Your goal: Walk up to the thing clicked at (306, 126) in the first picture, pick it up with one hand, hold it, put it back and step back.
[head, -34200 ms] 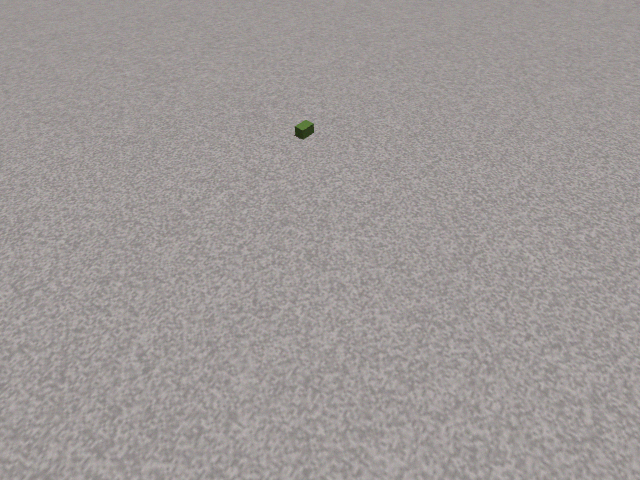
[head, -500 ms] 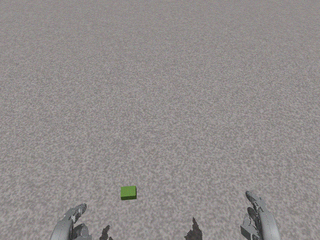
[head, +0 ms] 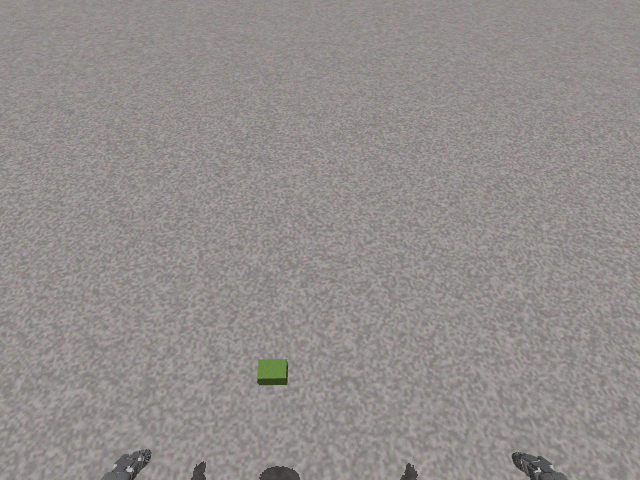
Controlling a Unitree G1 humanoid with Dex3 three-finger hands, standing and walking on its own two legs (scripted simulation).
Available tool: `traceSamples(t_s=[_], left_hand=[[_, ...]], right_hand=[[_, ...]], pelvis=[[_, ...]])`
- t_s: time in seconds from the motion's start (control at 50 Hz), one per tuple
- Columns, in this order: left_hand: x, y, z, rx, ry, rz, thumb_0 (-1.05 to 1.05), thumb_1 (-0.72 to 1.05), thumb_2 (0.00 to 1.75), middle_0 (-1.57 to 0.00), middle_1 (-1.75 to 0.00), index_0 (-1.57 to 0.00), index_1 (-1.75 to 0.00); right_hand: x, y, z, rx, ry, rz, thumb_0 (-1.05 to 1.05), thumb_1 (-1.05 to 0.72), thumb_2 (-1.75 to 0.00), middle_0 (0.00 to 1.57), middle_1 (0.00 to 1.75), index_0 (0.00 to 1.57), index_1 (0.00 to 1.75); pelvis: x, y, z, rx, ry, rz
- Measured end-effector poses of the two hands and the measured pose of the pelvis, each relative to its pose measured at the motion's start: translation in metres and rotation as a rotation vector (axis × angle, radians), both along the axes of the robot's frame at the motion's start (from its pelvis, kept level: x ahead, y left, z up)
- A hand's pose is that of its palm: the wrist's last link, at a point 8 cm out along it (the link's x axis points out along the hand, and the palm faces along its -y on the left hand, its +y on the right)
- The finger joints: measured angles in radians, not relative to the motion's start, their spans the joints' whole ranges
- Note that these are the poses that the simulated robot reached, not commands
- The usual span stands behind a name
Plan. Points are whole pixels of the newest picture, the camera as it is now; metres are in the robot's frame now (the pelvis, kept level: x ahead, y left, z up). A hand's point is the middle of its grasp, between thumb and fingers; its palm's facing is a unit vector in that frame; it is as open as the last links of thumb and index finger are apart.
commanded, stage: stand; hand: left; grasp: from above
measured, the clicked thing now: (273, 372) +0.52 +0.17 -0.72
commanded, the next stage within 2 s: none
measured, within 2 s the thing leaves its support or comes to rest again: neither
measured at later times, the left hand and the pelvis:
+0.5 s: hand out of the picture +0.04 +0.23 -0.13, palm faces +0.04 -0.94 -0.33, open 7.4 cm; pelvis +0.00 +0.00 +0.03, yaw +1 degrees
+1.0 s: hand out of the picture +0.06 +0.22 -0.13, palm faces +0.01 -0.94 -0.33, open 7.4 cm; pelvis +0.01 -0.02 +0.03, yaw +1 degrees
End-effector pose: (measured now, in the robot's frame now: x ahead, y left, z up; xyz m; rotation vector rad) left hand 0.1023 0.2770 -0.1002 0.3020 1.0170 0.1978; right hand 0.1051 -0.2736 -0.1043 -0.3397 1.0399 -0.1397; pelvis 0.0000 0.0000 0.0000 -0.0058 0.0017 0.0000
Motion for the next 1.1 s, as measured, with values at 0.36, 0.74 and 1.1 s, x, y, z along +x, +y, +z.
traceSamples(t_s=[0.36,0.74,1.1], left_hand=[[-0.069,-0.001,0.000,-0.030,0.217,0.093,0.01,0.91,0.90,-0.20,-0.30,-0.20,-0.30],[-0.064,-0.003,0.007,-0.009,0.245,0.090,0.01,0.91,0.90,-0.20,-0.30,-0.20,-0.30],[-0.039,-0.011,0.011,-0.008,0.235,0.078,0.01,0.91,0.90,-0.20,-0.30,-0.20,-0.30]], right_hand=[[-0.032,0.006,0.004,0.044,0.132,-0.076,0.01,-0.91,-0.90,0.20,0.30,0.21,0.30],[-0.052,-0.017,0.006,0.026,0.206,-0.110,0.01,-0.91,-0.90,0.20,0.30,0.20,0.30],[-0.036,-0.028,0.007,0.026,0.208,-0.100,0.01,-0.91,-0.90,0.20,0.30,0.21,0.30]], pelvis=[[0.000,0.000,0.026,0.004,-0.073,0.011],[0.000,-0.011,0.032,0.005,-0.076,0.012],[0.011,-0.020,0.034,0.006,-0.059,0.009]])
